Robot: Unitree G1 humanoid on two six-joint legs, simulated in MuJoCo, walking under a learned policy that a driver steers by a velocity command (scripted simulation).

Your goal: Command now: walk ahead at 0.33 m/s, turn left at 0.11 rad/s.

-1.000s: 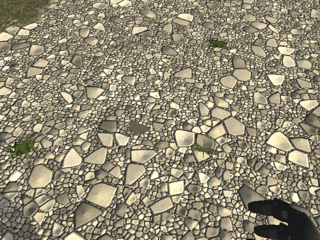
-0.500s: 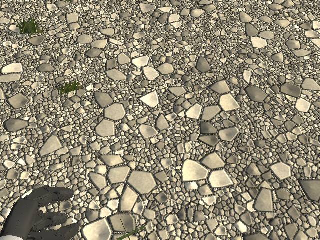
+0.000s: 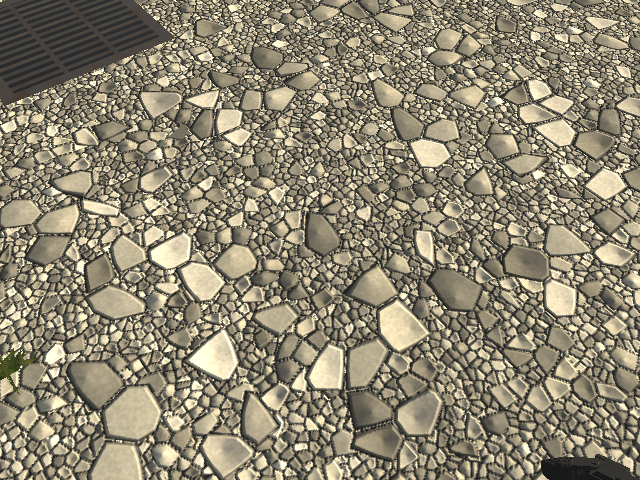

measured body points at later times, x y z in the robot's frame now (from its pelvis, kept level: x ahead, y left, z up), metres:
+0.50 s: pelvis +0.11 +0.01 +0.02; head +0.14 +0.03 +0.47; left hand +0.19 +0.32 -0.08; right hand +0.29 -0.24 -0.09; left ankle +0.18 +0.11 -0.71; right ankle +0.19 -0.09 -0.70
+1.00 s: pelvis +0.11 +0.02 +0.01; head +0.12 +0.04 +0.46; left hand -0.05 +0.26 -0.11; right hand +0.42 -0.03 -0.07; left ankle +0.03 +0.07 -0.72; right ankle +0.19 -0.08 -0.71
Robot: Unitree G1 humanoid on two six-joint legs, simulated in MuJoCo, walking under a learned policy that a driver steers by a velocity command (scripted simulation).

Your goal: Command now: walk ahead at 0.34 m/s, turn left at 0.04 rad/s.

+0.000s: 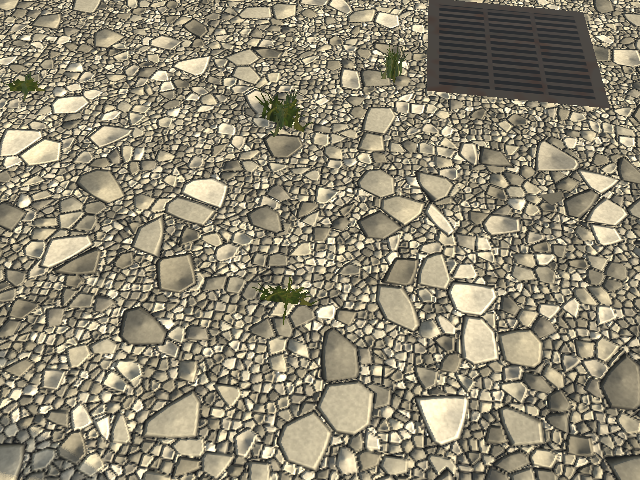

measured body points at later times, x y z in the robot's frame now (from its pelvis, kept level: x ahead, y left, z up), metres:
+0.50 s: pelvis +0.23 -0.06 -0.03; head +0.25 -0.08 +0.42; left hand +0.49 +0.12 -0.12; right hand +0.11 -0.30 -0.17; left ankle -0.01 +0.10 -0.72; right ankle +0.34 -0.17 -0.72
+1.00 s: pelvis +0.63 -0.28 -0.02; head +0.66 -0.30 +0.42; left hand +0.86 -0.04 -0.14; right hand +0.63 -0.60 -0.09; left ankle +0.82 -0.28 -0.73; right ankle +0.37 -0.17 -0.67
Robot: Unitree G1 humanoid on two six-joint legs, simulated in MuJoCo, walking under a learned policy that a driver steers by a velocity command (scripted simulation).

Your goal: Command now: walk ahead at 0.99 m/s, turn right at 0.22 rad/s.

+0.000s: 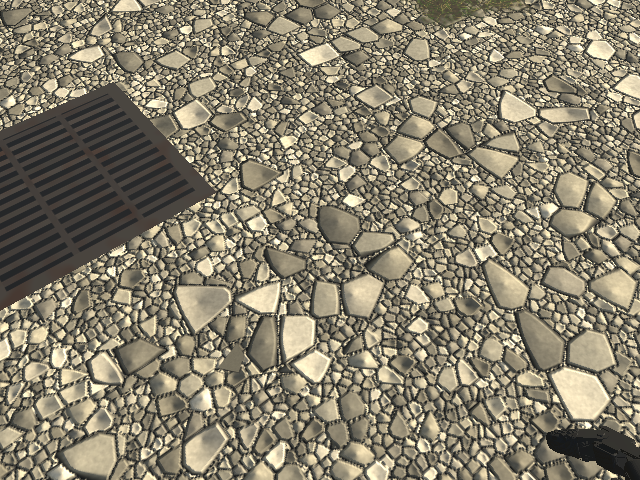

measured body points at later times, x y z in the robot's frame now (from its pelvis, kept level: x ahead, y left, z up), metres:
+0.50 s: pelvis +0.46 +0.01 +0.03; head +0.47 +0.00 +0.48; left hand +0.53 +0.30 -0.06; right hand +0.58 -0.26 -0.10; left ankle +0.32 +0.10 -0.60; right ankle +0.48 -0.11 -0.71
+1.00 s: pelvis +0.87 +0.21 +0.02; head +0.88 +0.21 +0.47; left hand +0.84 +0.48 -0.08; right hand +1.06 +0.01 -0.11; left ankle +0.82 +0.20 -0.71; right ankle +1.01 +0.10 -0.61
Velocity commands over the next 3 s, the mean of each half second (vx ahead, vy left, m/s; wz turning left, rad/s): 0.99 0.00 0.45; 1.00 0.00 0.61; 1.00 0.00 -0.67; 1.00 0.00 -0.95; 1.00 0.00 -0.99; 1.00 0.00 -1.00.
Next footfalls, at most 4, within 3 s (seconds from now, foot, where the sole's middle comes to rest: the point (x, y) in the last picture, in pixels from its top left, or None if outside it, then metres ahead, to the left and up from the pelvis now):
0.36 right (400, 440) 0.52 -0.10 -0.74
0.78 left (259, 294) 0.85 0.23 -0.74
1.24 right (230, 162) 1.28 0.36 -0.74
1.66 left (161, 75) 1.66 0.64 -0.74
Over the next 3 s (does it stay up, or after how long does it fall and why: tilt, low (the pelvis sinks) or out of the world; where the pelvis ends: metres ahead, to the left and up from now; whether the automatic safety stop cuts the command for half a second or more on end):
stays up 2.49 -0.04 -0.02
